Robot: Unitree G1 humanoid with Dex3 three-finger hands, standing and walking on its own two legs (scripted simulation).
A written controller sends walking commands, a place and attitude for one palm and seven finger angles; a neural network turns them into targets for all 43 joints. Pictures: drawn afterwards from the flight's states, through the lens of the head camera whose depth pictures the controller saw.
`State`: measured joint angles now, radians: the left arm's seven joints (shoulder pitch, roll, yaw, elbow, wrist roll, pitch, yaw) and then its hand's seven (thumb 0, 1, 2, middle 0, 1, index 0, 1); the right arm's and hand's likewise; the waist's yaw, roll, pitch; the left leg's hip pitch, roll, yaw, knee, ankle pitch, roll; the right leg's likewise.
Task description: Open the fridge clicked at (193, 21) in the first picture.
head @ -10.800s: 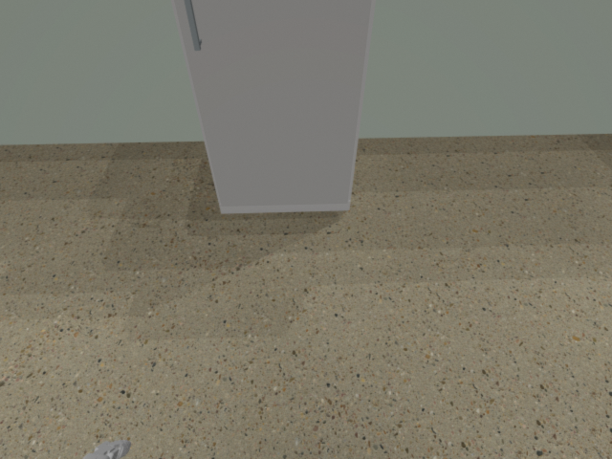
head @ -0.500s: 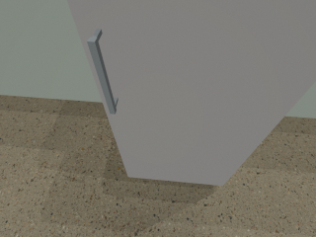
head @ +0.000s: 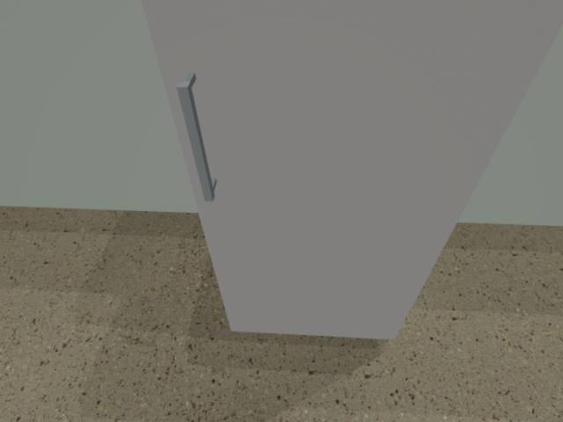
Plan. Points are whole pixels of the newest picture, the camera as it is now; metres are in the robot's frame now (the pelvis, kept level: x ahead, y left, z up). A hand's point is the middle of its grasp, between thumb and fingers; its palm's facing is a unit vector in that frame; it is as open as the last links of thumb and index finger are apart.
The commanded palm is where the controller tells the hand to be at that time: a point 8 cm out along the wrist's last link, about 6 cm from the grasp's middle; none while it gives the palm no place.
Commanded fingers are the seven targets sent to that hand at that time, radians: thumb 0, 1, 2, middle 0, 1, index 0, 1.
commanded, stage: come to a stop and stand still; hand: left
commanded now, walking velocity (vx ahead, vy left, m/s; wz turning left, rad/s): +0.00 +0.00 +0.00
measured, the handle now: (200, 143) +0.53 +0.17 +0.14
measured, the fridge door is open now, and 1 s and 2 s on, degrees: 0 0 0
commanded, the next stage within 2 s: look again from close up in 1.76 s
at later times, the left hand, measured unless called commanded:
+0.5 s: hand out of the picture -0.02 +0.17 -0.17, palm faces +0.04 -0.99 -0.16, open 7.3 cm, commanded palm none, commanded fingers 0.00 0.90 0.90 -0.20 -0.30 -0.20 -0.30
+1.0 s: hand out of the picture +0.04 +0.18 -0.17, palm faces +0.02 -0.98 -0.20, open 7.3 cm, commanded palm none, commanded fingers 0.00 0.90 0.90 -0.20 -0.30 -0.20 -0.30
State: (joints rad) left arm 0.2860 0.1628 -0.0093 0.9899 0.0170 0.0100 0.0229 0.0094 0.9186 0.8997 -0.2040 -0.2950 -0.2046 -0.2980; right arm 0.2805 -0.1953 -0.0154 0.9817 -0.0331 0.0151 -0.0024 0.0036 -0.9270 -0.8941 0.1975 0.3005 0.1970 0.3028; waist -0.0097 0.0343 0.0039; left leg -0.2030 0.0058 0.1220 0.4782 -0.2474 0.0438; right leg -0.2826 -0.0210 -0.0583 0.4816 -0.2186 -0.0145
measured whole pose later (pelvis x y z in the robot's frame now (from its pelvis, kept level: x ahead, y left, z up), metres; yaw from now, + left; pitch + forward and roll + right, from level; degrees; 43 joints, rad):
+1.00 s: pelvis +0.04 +0.01 +0.00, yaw +0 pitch -1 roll +0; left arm 0.28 0.15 -0.01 1.09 0.01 -0.02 0.03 0.01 0.92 0.90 -0.20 -0.29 -0.20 -0.30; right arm 0.27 -0.16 0.00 1.11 -0.02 -0.03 -0.02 0.01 -0.91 -0.89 0.20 0.30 0.20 0.30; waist 0.00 0.01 0.04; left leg -0.13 -0.02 0.12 0.42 -0.28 0.05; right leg -0.23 -0.01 -0.01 0.46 -0.21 0.00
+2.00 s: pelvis +0.04 -0.02 +0.01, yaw +1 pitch -2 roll +0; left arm 0.24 0.19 -0.01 1.09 0.01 -0.02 0.02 0.01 0.91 0.90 -0.20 -0.29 -0.20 -0.30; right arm 0.26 -0.19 0.00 1.14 -0.02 -0.02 -0.02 0.01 -0.91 -0.89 0.20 0.30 0.20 0.30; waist 0.00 0.00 0.04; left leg -0.10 0.01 0.10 0.38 -0.25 0.01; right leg -0.19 0.02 -0.03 0.41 -0.19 -0.03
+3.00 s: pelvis +0.03 -0.02 -0.04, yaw +3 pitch +6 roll +1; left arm 0.35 0.22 0.17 0.23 -0.27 -0.51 -0.38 0.01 0.71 0.81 -0.21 -0.43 -0.22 -0.43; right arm 0.15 -0.26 -0.04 0.56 0.02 -0.26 0.01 0.02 -0.91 -0.89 0.20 0.30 0.20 0.30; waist -0.02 -0.03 -0.07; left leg -0.49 0.01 0.07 0.81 -0.43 0.02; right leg -0.56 -0.02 -0.06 0.82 -0.37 -0.03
